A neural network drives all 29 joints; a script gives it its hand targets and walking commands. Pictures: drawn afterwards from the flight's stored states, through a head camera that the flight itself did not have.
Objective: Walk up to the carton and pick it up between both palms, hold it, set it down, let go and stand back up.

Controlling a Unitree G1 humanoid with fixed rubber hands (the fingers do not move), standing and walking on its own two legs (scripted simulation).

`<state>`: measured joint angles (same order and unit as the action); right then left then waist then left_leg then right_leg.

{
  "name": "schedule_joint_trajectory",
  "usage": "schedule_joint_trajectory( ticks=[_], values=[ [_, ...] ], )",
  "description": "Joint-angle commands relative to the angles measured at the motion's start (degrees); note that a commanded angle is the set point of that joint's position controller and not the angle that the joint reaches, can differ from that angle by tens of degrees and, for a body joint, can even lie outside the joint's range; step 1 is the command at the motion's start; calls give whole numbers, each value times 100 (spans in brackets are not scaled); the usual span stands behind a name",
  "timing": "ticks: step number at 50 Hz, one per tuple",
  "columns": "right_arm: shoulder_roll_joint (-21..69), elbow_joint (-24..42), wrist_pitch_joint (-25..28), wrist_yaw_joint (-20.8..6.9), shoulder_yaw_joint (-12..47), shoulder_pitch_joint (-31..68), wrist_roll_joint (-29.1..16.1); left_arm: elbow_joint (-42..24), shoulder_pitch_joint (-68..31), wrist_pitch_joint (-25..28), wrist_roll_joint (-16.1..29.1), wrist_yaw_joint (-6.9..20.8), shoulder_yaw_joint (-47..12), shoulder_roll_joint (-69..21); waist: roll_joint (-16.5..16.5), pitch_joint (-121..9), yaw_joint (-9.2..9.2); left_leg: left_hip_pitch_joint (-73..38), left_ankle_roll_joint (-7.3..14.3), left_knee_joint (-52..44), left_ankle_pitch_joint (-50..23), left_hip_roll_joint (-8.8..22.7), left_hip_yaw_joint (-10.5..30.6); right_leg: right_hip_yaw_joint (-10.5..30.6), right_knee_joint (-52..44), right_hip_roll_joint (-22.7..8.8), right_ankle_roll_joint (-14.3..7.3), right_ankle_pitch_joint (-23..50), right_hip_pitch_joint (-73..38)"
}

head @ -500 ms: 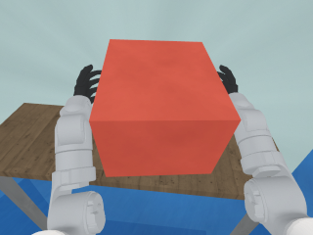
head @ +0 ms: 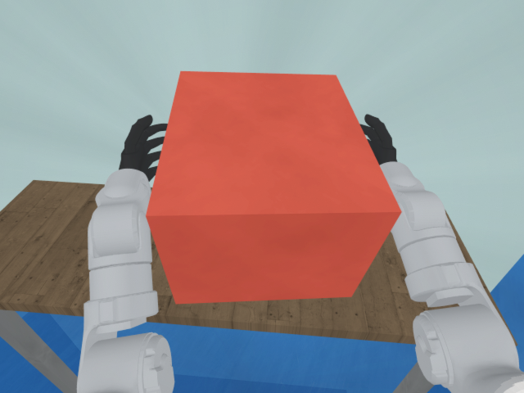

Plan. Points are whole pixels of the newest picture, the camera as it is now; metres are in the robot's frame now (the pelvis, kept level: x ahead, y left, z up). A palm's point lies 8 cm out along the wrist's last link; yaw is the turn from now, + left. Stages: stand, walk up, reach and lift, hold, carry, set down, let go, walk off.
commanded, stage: hold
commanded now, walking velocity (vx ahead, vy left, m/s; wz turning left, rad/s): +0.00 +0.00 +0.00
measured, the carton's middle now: (262, 179) +0.38 +0.00 +0.18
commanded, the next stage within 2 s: none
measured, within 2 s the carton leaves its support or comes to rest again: neither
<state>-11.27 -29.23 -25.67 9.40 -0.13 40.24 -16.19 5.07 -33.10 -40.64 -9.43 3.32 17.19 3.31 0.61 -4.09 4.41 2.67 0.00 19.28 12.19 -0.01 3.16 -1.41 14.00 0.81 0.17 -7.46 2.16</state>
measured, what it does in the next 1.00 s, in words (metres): stands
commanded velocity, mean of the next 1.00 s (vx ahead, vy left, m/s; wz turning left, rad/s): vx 0.00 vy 0.00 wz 0.00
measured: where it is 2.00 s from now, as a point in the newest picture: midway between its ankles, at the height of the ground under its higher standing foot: outside the picture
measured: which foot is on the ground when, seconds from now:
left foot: down 0.00-1.00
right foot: down 0.00-1.00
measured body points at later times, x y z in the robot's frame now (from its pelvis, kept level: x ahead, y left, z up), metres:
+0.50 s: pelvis -0.03 +0.00 +0.00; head -0.08 +0.00 +0.45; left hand +0.36 +0.17 +0.23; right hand +0.37 -0.19 +0.21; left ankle -0.01 +0.12 -0.75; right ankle +0.01 -0.12 -0.75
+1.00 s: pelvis +0.00 +0.00 +0.00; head -0.06 +0.03 +0.45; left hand +0.36 +0.19 +0.22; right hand +0.37 -0.17 +0.21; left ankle -0.01 +0.12 -0.75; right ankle +0.01 -0.12 -0.75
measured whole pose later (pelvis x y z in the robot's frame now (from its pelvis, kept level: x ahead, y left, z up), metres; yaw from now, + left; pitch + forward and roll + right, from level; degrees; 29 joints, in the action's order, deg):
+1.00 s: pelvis +0.00 +0.00 +0.00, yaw +1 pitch -4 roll -1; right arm -9.3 -27.6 -25.7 8.5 -2.8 39.4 -16.3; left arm 1.9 -32.4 -42.0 -9.3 2.7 15.6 4.6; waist 2.9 -4.7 5.4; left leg 3.7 -0.2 19.5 11.8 -0.4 4.1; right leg -2.2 14.0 0.5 0.0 -7.5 2.6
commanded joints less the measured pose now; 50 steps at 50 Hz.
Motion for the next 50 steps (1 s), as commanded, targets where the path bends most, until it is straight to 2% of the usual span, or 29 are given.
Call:
schedule_joint_trajectory(
  ticks=[1, 5, 9, 12, 17, 20, 25, 28, 31, 34, 36, 37, 43, 45, 47, 50],
  values=[
    [3457, 2625, 223, -670, 2007, 3740, -711, -1294, -3387, 246, 858, 647, -2920, -2942, -115, -2238, 18, -341, -436, 67, -2935, -300, -245, -119, 307, 403, 160, 2377, -1157],
    [3272, 2164, 118, -798, 1747, 3650, -541, -1065, -3303, 15, 671, 686, -2848, -2940, -328, -1602, 5, -134, -435, -176, -2198, -238, -279, -116, 97, 350, 9, 1253, -737],
    [3225, 1698, 117, -957, 1434, 3838, -346, -871, -3710, -13, 708, 648, -2979, -3033, -539, -1381, 125, 20, -438, -356, -1477, -176, -239, -144, 17, 311, -76, 541, -430],
    [3349, 1591, 210, -1051, 1331, 4160, -252, -616, -3914, 47, 732, 625, -3007, -3120, -567, -1559, 100, 226, -358, -467, -950, -173, -231, -129, 34, 254, -63, 335, -410],
    [3483, 1158, 365, -1175, 1150, 4709, -22, 74, -4278, 213, 716, 555, -2727, -3143, -305, -1789, -67, 553, -172, -661, -95, -159, -260, -116, 50, 211, -19, -134, -373],
    [3687, 1130, 474, -1179, 1257, 4965, -25, 276, -4408, 352, 767, 510, -2606, -3169, -79, -2081, -179, 502, -70, -580, -275, -195, -288, -93, 62, 216, 40, 40, -442],
    [3929, 1208, 556, -1033, 1497, 5043, -137, 472, -4329, 514, 799, 518, -2391, -3079, 227, -2367, -285, 474, 62, -442, -723, -295, -346, 24, 62, 193, 151, 547, -774],
    [3972, 1120, 501, -883, 1629, 4924, -200, 753, -3974, 473, 592, 628, -1999, -2853, 496, -2108, -371, 633, 179, -455, -762, -367, -415, 92, 83, 147, 260, 1012, -1130],
    [4016, 1081, 423, -728, 1725, 4733, -306, 561, -3871, 421, 476, 767, -1845, -2671, 496, -1957, -339, 709, 183, -447, -932, -408, -426, 120, 137, 115, 333, 1438, -1461],
    [3979, 1332, 383, -611, 1801, 4517, -483, 104, -3906, 405, 565, 820, -2063, -2688, 261, -1921, -183, 542, 32, -349, -1328, -415, -385, 83, 235, 138, 354, 1971, -1542],
    [3923, 1547, 359, -558, 1813, 4418, -578, -118, -3910, 392, 653, 820, -2276, -2736, 84, -1994, -34, 390, -94, -248, -1624, -438, -356, 49, 281, 161, 356, 2310, -1536],
    [3926, 1633, 338, -546, 1835, 4300, -621, -430, -4031, 416, 751, 808, -2474, -2811, -57, -2126, 56, 290, -180, -202, -1781, -425, -332, 18, 328, 177, 346, 2405, -1521],
    [3605, 2054, 246, -606, 1694, 3765, -640, -1206, -3989, 363, 962, 693, -3112, -2977, -604, -2249, 351, -175, -522, -38, -2351, -358, -201, -112, 309, 248, 195, 2160, -1049],
    [3465, 2068, 212, -668, 1654, 3621, -625, -1325, -3872, 322, 956, 654, -3209, -3001, -728, -2124, 356, -270, -614, -26, -2472, -316, -180, -147, 270, 285, 120, 1913, -883],
    [3328, 2142, 192, -729, 1667, 3542, -612, -1318, -3641, 257, 909, 623, -3215, -2995, -715, -2040, 304, -350, -643, -3, -2612, -289, -160, -169, 231, 322, 67, 1766, -796],
    [3141, 2118, 181, -841, 1657, 3564, -542, -988, -3166, 116, 705, 646, -3026, -2994, -591, -1705, 132, -309, -596, -74, -2543, -223, -166, -185, 136, 355, -14, 1404, -682]
  ],
)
